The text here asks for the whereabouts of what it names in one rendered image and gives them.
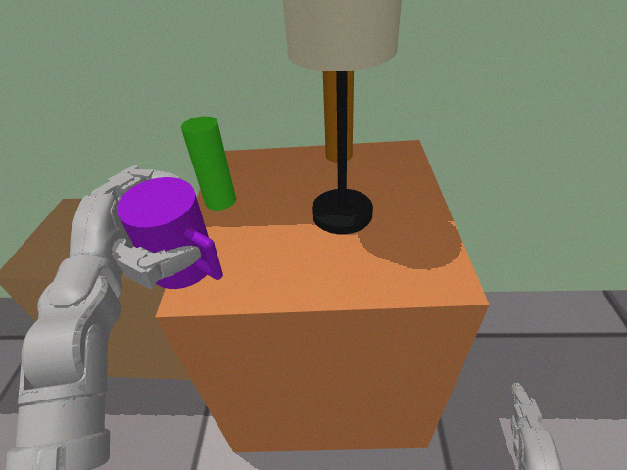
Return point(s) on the left robot arm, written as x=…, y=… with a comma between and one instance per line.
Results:
x=65, y=362

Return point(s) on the left robot hand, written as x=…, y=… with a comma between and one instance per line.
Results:
x=97, y=230

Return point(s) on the desk lamp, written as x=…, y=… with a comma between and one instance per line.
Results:
x=341, y=36

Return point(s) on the right robot hand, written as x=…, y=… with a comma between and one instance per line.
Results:
x=534, y=447

